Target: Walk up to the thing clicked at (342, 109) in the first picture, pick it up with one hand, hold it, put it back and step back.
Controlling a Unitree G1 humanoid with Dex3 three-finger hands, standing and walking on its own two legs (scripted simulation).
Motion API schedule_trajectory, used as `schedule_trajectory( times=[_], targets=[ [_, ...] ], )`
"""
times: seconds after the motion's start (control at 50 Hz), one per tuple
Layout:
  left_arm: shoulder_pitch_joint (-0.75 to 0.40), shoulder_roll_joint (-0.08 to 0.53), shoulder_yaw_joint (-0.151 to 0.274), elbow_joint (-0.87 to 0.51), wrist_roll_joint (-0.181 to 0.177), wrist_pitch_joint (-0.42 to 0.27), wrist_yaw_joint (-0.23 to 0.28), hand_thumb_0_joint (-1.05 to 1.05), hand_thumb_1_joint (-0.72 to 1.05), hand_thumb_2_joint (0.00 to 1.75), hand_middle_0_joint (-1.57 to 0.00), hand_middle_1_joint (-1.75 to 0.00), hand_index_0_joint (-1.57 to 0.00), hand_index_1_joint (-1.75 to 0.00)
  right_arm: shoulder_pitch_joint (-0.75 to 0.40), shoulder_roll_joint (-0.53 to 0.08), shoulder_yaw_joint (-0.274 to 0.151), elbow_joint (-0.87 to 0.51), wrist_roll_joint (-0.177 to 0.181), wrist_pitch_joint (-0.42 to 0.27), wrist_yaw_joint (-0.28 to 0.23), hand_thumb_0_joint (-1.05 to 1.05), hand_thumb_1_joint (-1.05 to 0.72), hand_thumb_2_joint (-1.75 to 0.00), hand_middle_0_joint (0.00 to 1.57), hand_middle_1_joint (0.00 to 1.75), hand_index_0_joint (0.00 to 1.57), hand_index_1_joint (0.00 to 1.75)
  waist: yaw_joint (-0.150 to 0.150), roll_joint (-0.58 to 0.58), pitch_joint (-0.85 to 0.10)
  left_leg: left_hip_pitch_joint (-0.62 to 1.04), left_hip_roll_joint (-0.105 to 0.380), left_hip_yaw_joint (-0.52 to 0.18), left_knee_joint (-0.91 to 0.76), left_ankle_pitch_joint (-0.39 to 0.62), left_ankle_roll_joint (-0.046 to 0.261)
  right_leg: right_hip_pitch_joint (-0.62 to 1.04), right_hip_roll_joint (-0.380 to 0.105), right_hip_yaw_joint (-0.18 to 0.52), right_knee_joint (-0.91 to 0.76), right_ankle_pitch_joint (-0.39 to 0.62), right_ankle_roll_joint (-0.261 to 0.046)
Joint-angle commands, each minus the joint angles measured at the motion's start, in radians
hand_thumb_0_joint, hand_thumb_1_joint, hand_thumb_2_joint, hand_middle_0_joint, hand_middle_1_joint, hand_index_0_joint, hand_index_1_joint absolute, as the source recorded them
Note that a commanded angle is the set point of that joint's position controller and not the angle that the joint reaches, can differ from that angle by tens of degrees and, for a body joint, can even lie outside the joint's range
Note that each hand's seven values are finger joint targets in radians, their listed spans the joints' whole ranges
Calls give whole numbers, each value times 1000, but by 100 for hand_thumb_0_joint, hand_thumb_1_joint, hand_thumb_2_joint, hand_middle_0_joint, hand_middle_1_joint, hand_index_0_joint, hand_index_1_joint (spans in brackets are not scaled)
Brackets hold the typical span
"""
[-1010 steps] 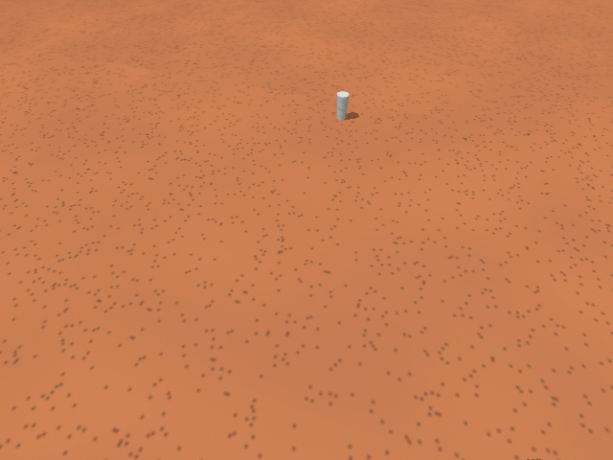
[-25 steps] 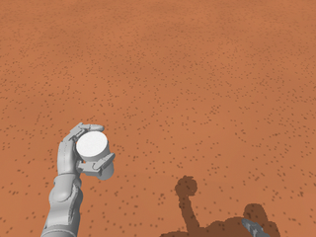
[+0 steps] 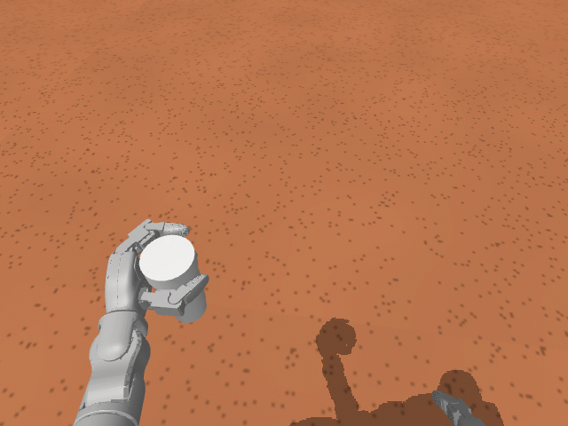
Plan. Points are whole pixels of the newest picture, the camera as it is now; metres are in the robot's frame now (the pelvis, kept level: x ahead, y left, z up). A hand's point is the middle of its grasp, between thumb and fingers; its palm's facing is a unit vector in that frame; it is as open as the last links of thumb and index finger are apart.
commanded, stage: hold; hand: left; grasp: from the side
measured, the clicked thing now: (179, 284) +0.33 +0.17 +0.01
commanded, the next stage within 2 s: crouch in 1.56 s
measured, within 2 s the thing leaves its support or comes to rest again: neither
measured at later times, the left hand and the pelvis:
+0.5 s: hand (174, 267) +0.34 +0.17 +0.05, palm faces +0.13 -0.99 +0.01, open 9.4 cm; pelvis +0.01 +0.00 +0.00, yaw +0 degrees
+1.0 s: hand (173, 269) +0.34 +0.17 +0.04, palm faces +0.13 -0.99 +0.00, open 9.4 cm; pelvis +0.01 +0.00 +0.00, yaw +0 degrees
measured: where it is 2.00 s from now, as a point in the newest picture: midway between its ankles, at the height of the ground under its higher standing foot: outside the picture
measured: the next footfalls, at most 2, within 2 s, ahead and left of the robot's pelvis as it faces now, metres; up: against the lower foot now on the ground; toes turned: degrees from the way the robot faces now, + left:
none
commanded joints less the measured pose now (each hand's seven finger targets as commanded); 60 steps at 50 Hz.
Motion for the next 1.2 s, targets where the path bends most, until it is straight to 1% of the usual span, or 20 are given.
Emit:
schedule_trajectory(
  times=[0.0,0.02,0.1,0.16,0.2,0.26,0.34,0.38,0.42,0.52,0.56,0.66,0.72,0.8,0.88,0.9,0.96,1.06,1.1,1.18],
  targets=[
    [-378,149,67,-315,-17,-106,7,0,32,116,-124,-134,-126,-134,-47,-134,-48,-130,0,-43,-9,0,-92,-90,20,30,20,30,2,52,-288,89,-30,10,-144,165,9,145,30,-4,-101,165,-29],
    [-354,120,47,-300,-18,-102,8,0,34,117,-124,-134,-126,-133,-46,-135,-47,-134,0,-46,-9,0,-91,-90,20,30,20,30,-3,33,-283,97,-26,6,-149,177,8,145,34,-10,-96,176,-28],
    [-352,141,72,-289,-17,-111,9,0,32,117,-124,-135,-126,-134,-53,-132,-46,-130,1,-45,-7,0,-92,-90,20,30,20,30,4,24,-251,68,-29,5,-151,146,11,140,32,-10,-102,148,-27],
    [-334,151,80,-307,-15,-115,11,0,30,115,-123,-133,-125,-132,-50,-129,-44,-135,-1,-44,-9,0,-92,-90,20,30,20,30,7,26,-309,83,-34,14,-142,175,13,178,28,-1,-103,178,-24],
    [-293,104,37,-281,-18,-111,2,0,33,117,-124,-135,-126,-134,-47,-137,-48,-132,2,-46,-8,0,-92,-90,20,30,20,30,-3,33,-277,97,-28,7,-149,183,8,145,33,-9,-93,182,-29],
    [-349,99,17,-283,-16,-113,-5,0,32,115,-123,-133,-125,-132,-39,-144,-54,-119,0,-46,-6,0,-92,-90,20,30,20,30,-15,50,-268,104,-22,0,-143,207,3,116,35,-13,-84,199,-32],
    [-405,140,54,-326,-15,-125,5,0,31,114,-122,-131,-124,-131,-43,-131,-47,-124,-3,-47,-4,0,-92,-90,20,30,20,30,2,62,-300,93,-27,-1,-145,153,6,132,32,-9,-93,152,-31],
    [-364,119,44,-322,-20,-121,11,0,34,116,-122,-133,-124,-132,-34,-136,-49,-129,-3,-49,-7,0,-92,-90,20,30,20,30,0,46,-332,112,-29,3,-135,212,6,161,31,-9,-89,206,-30],
    [-366,160,82,-325,-17,-121,16,0,32,116,-123,-133,-124,-133,-33,-138,-50,-124,-2,-49,-7,0,-92,-90,20,30,20,30,10,63,-329,117,-28,1,-133,250,1,168,33,-11,-79,231,-32],
    [-329,114,46,-223,-12,-109,2,0,31,118,-123,-134,-125,-134,-38,-134,-51,-113,-2,-40,-8,0,-92,-90,20,30,20,30,-10,1,-253,66,-28,6,-127,211,13,133,29,-6,-93,217,-25],
    [-336,139,62,-262,-12,-114,-1,0,33,118,-123,-134,-125,-134,-39,-134,-50,-124,-1,-34,-8,0,-92,-90,20,30,20,30,7,20,-288,80,-33,13,-129,211,12,156,25,0,-100,216,-25],
    [-366,127,50,-287,-16,-119,0,0,34,118,-123,-134,-124,-134,-26,-136,-54,-121,-3,-37,-5,0,-91,-90,20,30,20,30,-6,40,-308,98,-30,9,-122,254,8,160,29,-4,-84,254,-28],
    [-361,142,69,-303,-14,-125,10,0,27,116,-122,-134,-124,-133,-22,-134,-52,-123,-4,-36,-4,0,-93,-91,20,30,20,30,2,53,-341,119,-27,6,-117,301,4,173,32,-8,-73,285,-30],
    [-348,146,89,-279,-17,-129,13,0,31,118,-122,-134,-124,-133,-30,-140,-56,-124,-2,-33,-6,0,-92,-91,20,30,20,30,2,26,-301,96,-24,2,-127,252,7,153,33,-10,-77,240,-30],
    [-315,116,49,-255,-14,-128,2,0,29,119,-125,-136,-127,-136,-41,-143,-57,-130,1,-35,-3,0,-92,-91,20,30,20,30,-3,18,-259,82,-26,2,-141,193,9,133,33,-10,-86,189,-30],
    [-347,138,56,-274,-11,-132,-2,0,28,118,-124,-135,-126,-135,-36,-144,-59,-125,0,-34,-2,0,-92,-91,20,30,20,30,-6,47,-282,87,-26,4,-136,199,8,128,31,-7,-82,195,-32],
    [-341,98,17,-287,-19,-132,-11,0,27,116,-123,-134,-125,-133,-32,-147,-60,-124,-2,-36,-1,0,-92,-90,20,30,20,30,-12,57,-295,123,-19,-5,-132,250,-1,122,37,-16,-70,224,-34],
    [-360,114,42,-299,-21,-132,9,0,29,116,-123,-133,-124,-133,-32,-138,-54,-125,-2,-39,-3,0,-93,-91,20,30,20,30,-10,12,-320,105,-27,2,-119,237,10,159,31,-9,-82,234,-26],
    [-373,158,80,-310,-14,-132,17,0,26,118,-122,-134,-123,-134,-26,-134,-52,-121,-5,-35,-6,0,-92,-91,20,30,20,30,1,40,-343,104,-31,8,-109,264,10,172,27,-2,-79,265,-26],
    [-345,139,71,-232,-2,-125,17,0,30,120,-123,-135,-125,-135,-48,-134,-51,-123,-1,-28,-9,0,-92,-91,20,30,20,30,-2,1,-250,61,-30,8,-132,175,14,133,28,-6,-96,180,-26]
  ],
)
